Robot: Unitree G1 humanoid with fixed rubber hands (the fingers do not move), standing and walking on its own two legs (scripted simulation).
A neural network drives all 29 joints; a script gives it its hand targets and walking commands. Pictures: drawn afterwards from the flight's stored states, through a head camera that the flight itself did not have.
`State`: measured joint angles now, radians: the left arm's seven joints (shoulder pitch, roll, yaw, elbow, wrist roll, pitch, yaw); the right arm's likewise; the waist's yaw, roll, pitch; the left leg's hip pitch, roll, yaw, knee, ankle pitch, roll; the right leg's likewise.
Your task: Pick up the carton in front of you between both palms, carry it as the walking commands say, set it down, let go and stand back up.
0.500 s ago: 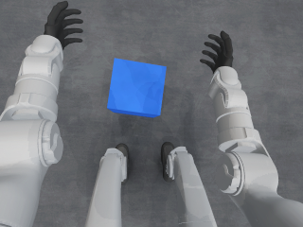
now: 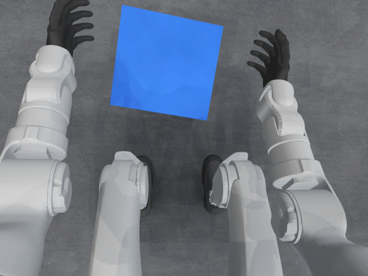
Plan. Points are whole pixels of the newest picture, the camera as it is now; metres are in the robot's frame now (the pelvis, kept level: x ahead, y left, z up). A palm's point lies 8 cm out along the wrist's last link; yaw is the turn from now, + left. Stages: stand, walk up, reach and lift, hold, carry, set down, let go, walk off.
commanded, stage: reach and lift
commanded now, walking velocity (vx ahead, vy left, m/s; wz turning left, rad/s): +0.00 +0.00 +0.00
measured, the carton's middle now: (165, 74) +0.48 +0.06 -0.35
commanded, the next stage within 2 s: none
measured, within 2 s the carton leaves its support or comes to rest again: leaves its support in 1.20 s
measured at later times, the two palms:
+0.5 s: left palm (96, 60) +0.50 +0.22 -0.29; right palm (254, 72) +0.50 -0.15 -0.27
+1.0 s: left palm (102, 56) +0.50 +0.20 -0.27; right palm (234, 69) +0.49 -0.10 -0.26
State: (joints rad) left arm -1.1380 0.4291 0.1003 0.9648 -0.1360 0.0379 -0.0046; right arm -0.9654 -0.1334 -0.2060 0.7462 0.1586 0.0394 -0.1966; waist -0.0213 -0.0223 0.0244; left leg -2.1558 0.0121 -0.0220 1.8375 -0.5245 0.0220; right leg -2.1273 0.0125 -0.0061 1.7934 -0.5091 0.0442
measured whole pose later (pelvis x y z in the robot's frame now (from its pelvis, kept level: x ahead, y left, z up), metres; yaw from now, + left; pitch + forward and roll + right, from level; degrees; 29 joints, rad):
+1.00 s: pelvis -0.03 +0.00 -0.09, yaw +0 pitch +38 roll -4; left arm -1.48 0.40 -0.13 1.29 -0.24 -0.01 0.06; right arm -1.40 -0.15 -0.19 1.20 0.21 -0.05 -0.23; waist 0.00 -0.07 0.29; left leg -2.30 0.01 -0.03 2.14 -0.52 0.02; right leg -2.26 0.02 -0.01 2.10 -0.50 0.05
